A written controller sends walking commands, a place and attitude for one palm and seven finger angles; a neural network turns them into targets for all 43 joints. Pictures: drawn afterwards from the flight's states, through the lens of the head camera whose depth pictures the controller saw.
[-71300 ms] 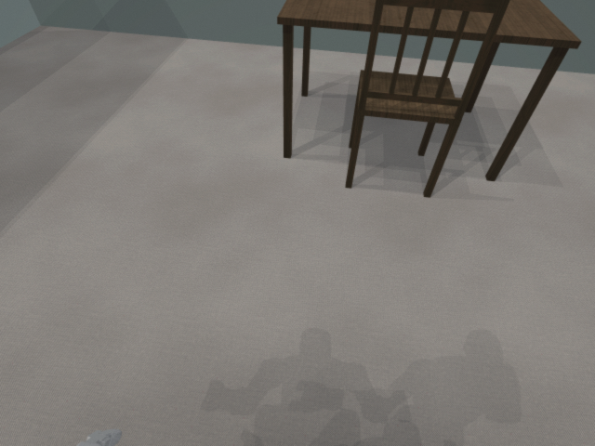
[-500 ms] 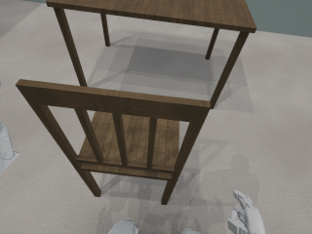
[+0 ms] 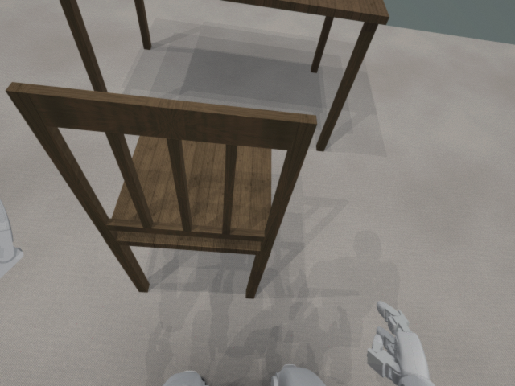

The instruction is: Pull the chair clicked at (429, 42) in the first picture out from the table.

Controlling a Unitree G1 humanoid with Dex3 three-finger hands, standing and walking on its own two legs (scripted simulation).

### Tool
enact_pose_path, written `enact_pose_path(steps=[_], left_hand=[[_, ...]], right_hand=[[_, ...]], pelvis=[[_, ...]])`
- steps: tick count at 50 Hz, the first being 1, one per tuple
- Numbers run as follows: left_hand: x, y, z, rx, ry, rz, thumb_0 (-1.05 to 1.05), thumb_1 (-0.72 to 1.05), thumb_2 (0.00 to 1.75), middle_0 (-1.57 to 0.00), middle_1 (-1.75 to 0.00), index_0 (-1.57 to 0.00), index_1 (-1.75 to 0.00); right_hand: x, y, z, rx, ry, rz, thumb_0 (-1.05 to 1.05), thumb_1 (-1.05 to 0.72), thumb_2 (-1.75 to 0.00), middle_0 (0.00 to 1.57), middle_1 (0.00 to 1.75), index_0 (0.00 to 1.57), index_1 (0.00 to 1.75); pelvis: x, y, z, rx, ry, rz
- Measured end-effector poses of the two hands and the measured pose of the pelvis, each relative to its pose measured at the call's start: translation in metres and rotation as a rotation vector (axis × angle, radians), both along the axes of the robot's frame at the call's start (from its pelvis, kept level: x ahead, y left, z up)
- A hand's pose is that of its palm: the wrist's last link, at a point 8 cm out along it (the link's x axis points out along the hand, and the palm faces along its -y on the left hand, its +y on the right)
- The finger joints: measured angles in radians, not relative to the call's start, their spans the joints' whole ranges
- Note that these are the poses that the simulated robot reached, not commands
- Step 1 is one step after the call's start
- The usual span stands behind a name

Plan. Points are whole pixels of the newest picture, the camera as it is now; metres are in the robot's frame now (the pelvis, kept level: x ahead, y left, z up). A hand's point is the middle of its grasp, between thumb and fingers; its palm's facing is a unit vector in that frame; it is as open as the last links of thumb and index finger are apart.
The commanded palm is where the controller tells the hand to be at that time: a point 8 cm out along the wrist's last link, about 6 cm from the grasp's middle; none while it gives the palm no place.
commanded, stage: stop stepping back and stand still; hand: left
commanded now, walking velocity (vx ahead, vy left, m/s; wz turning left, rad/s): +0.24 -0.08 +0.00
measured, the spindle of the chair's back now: (182, 190) +0.46 +0.17 -0.07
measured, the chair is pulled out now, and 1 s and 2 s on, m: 0.64 0.64 0.64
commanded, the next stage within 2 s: let the arm hang, fingers relaxed in 0.66 s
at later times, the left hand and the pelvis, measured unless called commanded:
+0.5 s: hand out of the picture +0.11 +0.25 +0.16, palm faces +0.42 -0.81 -0.41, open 7.4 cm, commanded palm +0.06 +0.29 +0.19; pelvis -0.07 -0.01 +0.01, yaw +2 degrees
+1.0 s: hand out of the picture +0.01 +0.13 -0.14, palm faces +0.05 -0.99 -0.13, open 7.4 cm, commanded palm none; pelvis -0.08 -0.02 +0.01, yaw +3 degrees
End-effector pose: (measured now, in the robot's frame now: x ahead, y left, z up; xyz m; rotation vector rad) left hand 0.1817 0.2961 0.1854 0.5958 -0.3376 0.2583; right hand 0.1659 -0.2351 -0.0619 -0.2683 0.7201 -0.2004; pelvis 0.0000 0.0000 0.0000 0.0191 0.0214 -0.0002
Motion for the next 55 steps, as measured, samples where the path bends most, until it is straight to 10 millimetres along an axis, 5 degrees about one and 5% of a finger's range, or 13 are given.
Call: enact_pose_path(steps=[8,12,21,24,28,32,36,39,43,46,49,51,55], left_hand=[[-0.059,-0.031,0.032,0.093,-0.013,-0.037,0.02,0.89,0.9,-0.22,-0.31,-0.21,-0.3],[-0.084,-0.024,0.04,0.087,-0.024,0.035,0.01,0.89,0.9,-0.22,-0.31,-0.22,-0.3],[-0.101,0.006,-0.011,-0.16,0.025,0.202,0.01,0.89,0.9,-0.21,-0.31,-0.21,-0.3],[-0.107,-0.007,-0.013,-0.159,0.049,0.149,0.02,0.89,0.9,-0.21,-0.31,-0.21,-0.3],[-0.117,-0.019,0.014,-0.041,0.002,0.093,0.02,0.89,0.9,-0.21,-0.31,-0.21,-0.3],[-0.123,-0.015,0.038,0.04,-0.069,0.12,0.02,0.89,0.9,-0.22,-0.31,-0.21,-0.3],[-0.117,-0.005,0.03,-0.008,-0.035,0.202,0.01,0.89,0.9,-0.21,-0.31,-0.21,-0.3],[-0.106,-0.002,0.001,-0.071,0.074,0.232,0.01,0.89,0.9,-0.21,-0.31,-0.21,-0.3],[-0.09,-0.01,-0.121,-0.284,0.537,0.268,0.01,0.9,0.9,-0.2,-0.3,-0.2,-0.29],[-0.115,-0.047,-0.219,-0.45,0.922,0.268,0.01,0.91,0.9,-0.19,-0.3,-0.19,-0.29],[-0.163,-0.099,-0.286,-0.579,1.232,0.222,0.01,0.91,0.9,-0.2,-0.3,-0.19,-0.29],[-0.19,-0.12,-0.306,-0.685,1.31,0.243,-0.01,0.95,0.9,-0.2,-0.3,-0.2,-0.29],[-0.21,-0.11,-0.31,-0.666,1.333,0.283,-0.08,1.03,0.9,-0.21,-0.3,-0.21,-0.3]], right_hand=[[-0.051,0.005,-0.005,0.098,-0.023,0.034,0.01,-0.9,-0.9,0.21,0.3,0.21,0.3],[-0.078,-0.005,-0.014,0.108,0.035,0.016,0.01,-0.9,-0.9,0.21,0.3,0.21,0.3],[-0.121,-0.028,-0.003,-0.004,0.046,-0.039,0.01,-0.9,-0.9,0.2,0.3,0.21,0.3],[-0.124,-0.025,0.004,0.002,0.016,-0.035,0.01,-0.91,-0.9,0.2,0.3,0.21,0.3],[-0.117,-0.016,0.004,0.04,-0.022,-0.01,0.01,-0.91,-0.9,0.2,0.3,0.2,0.3],[-0.106,-0.009,-0.003,0.08,-0.023,0.021,0.01,-0.9,-0.9,0.2,0.3,0.21,0.3],[-0.096,-0.007,-0.009,0.116,-0.022,0.024,0.01,-0.9,-0.9,0.21,0.3,0.21,0.3],[-0.092,-0.009,-0.014,0.123,-0.001,0.039,0.01,-0.9,-0.9,0.21,0.3,0.21,0.3],[-0.099,-0.014,-0.039,0.133,0.14,0.072,0.01,-0.9,-0.9,0.2,0.3,0.21,0.3],[-0.116,-0.014,-0.049,0.129,0.236,0.066,0.01,-0.91,-0.9,0.2,0.3,0.21,0.3],[-0.142,-0.015,-0.05,0.115,0.325,0.044,0.01,-0.91,-0.9,0.2,0.3,0.21,0.3],[-0.162,-0.017,-0.049,0.099,0.39,0.03,0.01,-0.91,-0.9,0.2,0.3,0.21,0.3],[-0.201,-0.023,-0.051,0.079,0.525,0.012,0.01,-0.92,-0.9,0.2,0.3,0.21,0.3]], pelvis=[[-0.036,-0.016,0.0,-0.036,-0.032,-0.004],[-0.048,-0.019,0.005,-0.034,-0.047,0.006],[-0.069,-0.01,0.008,-0.018,-0.047,0.026],[-0.074,-0.01,0.011,-0.01,-0.059,0.022],[-0.075,-0.014,0.011,-0.02,-0.053,0.04],[-0.075,-0.02,0.011,-0.033,-0.052,0.039],[-0.071,-0.022,0.011,-0.04,-0.037,0.031],[-0.069,-0.022,0.011,-0.037,-0.024,0.036],[-0.07,-0.02,0.005,-0.024,-0.007,0.063],[-0.073,-0.02,0.004,-0.014,-0.016,0.065],[-0.076,-0.024,0.005,-0.007,-0.035,0.06],[-0.079,-0.026,0.006,-0.012,-0.041,0.064],[-0.086,-0.031,0.01,-0.025,-0.044,0.07]])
